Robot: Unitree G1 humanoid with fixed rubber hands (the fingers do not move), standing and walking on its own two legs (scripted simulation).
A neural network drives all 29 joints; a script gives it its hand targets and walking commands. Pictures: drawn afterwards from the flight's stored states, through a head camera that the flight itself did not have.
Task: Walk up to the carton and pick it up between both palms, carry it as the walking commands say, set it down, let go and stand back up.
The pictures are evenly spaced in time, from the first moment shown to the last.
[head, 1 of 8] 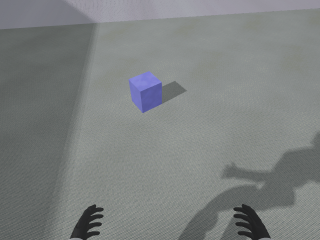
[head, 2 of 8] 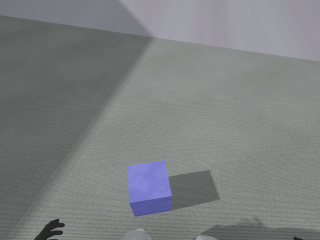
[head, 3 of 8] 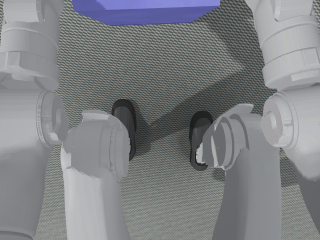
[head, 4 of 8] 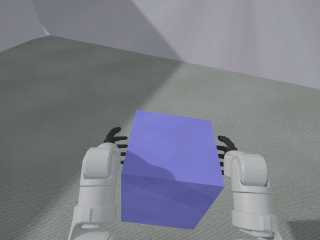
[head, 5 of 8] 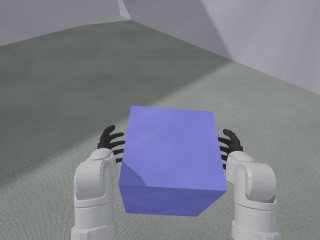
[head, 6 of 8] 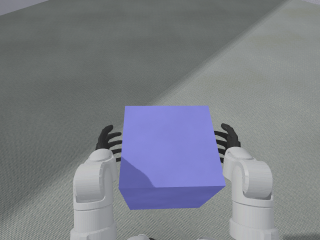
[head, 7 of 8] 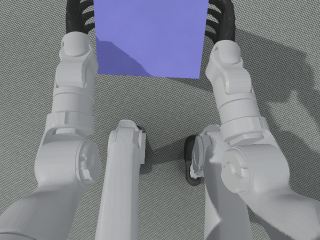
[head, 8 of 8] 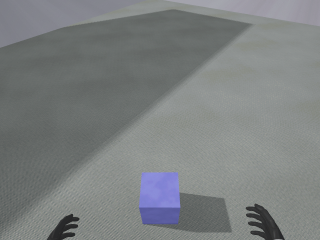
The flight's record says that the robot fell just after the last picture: no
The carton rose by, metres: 0.66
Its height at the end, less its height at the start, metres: +0.00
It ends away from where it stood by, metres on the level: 2.31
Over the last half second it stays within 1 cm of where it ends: yes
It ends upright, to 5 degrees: yes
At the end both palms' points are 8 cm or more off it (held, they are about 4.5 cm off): yes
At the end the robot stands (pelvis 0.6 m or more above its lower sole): yes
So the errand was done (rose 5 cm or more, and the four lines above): yes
